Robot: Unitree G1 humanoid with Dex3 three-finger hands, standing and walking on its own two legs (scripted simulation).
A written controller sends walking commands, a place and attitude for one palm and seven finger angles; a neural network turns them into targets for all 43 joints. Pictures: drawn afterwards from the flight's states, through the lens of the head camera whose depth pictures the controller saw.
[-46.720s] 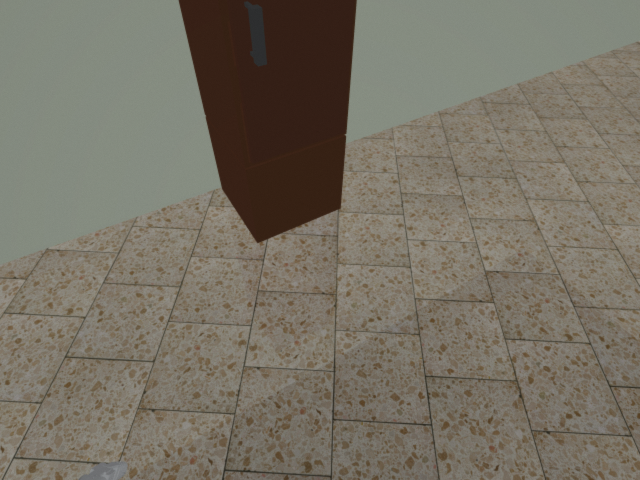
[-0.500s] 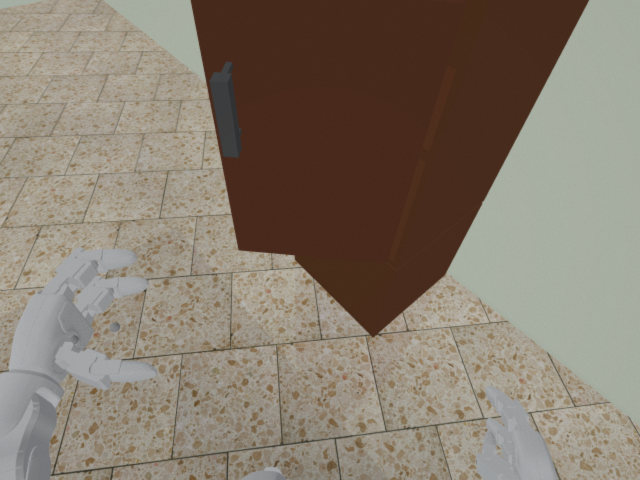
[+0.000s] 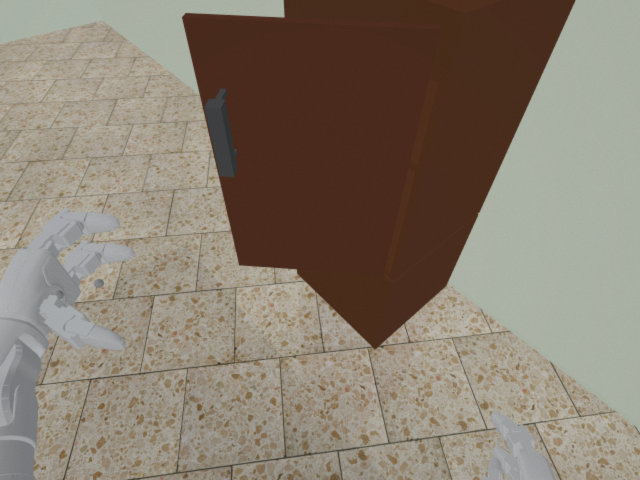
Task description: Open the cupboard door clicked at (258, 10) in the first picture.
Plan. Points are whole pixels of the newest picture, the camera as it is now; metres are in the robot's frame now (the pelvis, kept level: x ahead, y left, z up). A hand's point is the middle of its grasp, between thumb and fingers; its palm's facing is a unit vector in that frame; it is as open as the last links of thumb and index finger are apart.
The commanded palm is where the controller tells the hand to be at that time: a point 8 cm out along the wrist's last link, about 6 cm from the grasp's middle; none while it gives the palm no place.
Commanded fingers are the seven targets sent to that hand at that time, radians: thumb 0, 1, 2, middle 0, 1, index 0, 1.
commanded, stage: raise the hand with hooked fingers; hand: left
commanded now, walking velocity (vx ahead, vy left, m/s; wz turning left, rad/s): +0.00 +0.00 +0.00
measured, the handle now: (225, 133) +0.63 +0.22 +0.09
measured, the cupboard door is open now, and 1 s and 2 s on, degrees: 44 44 44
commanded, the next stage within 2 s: move the hooked fingers beside the handle in 0.42 s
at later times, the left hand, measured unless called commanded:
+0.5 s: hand (134, 289) +0.29 +0.24 +0.10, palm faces +0.03 -1.00 -0.02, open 13.9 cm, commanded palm +0.27 +0.29 +0.11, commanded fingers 0.00 -0.50 0.30 -0.30 -1.20 -0.30 -1.20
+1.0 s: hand (156, 233) +0.38 +0.25 +0.10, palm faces +0.01 -1.00 +0.01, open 13.9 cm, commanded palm +0.36 +0.30 +0.10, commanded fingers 0.00 -0.50 0.30 -0.30 -1.20 -0.30 -1.20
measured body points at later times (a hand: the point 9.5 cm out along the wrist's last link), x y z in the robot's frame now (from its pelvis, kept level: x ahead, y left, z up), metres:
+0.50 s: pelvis +0.00 -0.03 +0.00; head +0.02 -0.04 +0.45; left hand +0.29 +0.30 +0.11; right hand +0.16 -0.28 -0.08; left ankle +0.03 +0.09 -0.72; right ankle +0.00 -0.12 -0.72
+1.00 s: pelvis +0.00 -0.01 -0.01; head +0.04 -0.01 +0.44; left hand +0.38 +0.30 +0.10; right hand +0.11 -0.28 -0.10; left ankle +0.03 +0.09 -0.72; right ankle +0.00 -0.12 -0.72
